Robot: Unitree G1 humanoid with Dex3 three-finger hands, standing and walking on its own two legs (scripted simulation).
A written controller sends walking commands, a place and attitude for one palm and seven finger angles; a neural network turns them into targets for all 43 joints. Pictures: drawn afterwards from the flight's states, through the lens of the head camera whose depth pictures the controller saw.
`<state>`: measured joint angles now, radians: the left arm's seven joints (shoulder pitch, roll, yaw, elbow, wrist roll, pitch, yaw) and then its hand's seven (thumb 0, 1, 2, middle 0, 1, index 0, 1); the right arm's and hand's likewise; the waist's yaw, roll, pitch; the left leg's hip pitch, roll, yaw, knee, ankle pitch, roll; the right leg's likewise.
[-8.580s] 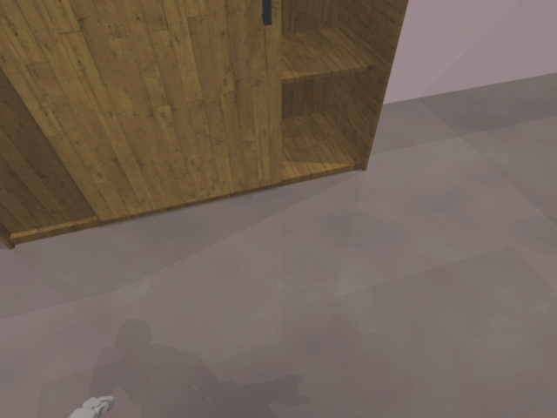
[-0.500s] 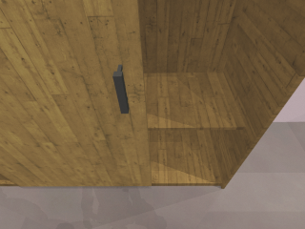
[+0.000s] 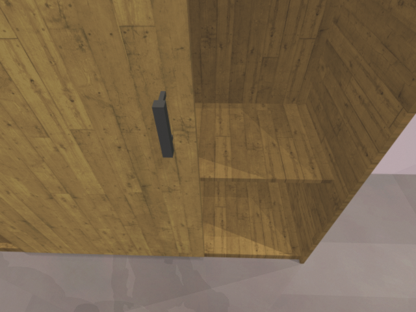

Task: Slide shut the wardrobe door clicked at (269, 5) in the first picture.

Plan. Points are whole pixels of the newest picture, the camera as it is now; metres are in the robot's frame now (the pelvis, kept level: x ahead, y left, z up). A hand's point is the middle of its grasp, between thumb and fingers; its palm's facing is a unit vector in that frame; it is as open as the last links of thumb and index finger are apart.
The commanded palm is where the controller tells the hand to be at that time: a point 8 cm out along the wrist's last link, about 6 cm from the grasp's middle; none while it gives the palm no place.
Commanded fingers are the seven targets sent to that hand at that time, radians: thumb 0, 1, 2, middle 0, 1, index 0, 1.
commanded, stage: look again from close up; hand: left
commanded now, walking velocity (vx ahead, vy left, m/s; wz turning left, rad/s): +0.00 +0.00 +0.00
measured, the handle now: (165, 125) +0.46 +0.13 +0.12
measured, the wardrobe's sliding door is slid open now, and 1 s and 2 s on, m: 0.46 0.46 0.46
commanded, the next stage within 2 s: none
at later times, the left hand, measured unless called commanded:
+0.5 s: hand out of the picture -0.02 +0.16 -0.17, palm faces +0.03 -0.98 -0.20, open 7.4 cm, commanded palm none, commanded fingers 0.00 0.90 0.90 -0.20 -0.30 -0.20 -0.30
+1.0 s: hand out of the picture -0.04 +0.16 -0.17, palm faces +0.04 -0.98 -0.19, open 7.4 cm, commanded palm none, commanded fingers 0.00 0.90 0.90 -0.20 -0.30 -0.20 -0.30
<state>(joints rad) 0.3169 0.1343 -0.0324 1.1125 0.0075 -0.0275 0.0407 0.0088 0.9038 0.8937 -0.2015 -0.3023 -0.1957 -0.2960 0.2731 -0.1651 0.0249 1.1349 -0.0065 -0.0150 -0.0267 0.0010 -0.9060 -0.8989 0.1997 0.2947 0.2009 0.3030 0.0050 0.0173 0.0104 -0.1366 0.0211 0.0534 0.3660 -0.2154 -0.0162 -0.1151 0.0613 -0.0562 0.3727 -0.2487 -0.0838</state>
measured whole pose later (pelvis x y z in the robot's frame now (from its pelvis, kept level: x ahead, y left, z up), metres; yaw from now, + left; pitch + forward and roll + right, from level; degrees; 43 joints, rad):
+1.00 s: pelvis -0.01 +0.00 +0.00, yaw +0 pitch -1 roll +1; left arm 0.36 0.12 -0.03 1.12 0.01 -0.03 0.05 0.01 0.90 0.89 -0.20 -0.30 -0.19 -0.30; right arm 0.32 -0.13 0.03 1.15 -0.01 -0.02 -0.03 0.00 -0.91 -0.90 0.20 0.29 0.20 0.30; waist 0.01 0.01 0.00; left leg -0.15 0.02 0.05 0.38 -0.21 -0.01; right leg -0.13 0.06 -0.06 0.38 -0.24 -0.08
